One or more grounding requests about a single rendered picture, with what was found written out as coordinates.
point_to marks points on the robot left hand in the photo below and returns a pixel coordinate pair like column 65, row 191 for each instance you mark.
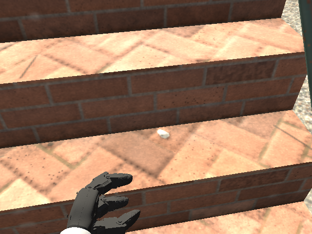
column 88, row 206

